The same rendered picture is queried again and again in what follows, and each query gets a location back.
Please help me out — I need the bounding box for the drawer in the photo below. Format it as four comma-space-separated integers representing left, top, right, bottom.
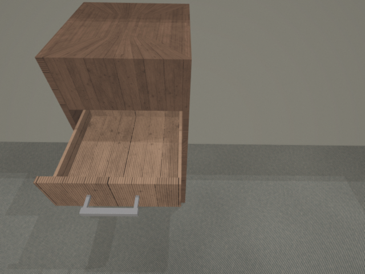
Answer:
33, 110, 182, 207

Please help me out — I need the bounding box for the handle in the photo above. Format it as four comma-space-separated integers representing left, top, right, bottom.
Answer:
79, 195, 140, 216

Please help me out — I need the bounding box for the cabinet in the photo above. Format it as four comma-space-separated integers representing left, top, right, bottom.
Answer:
35, 2, 192, 203

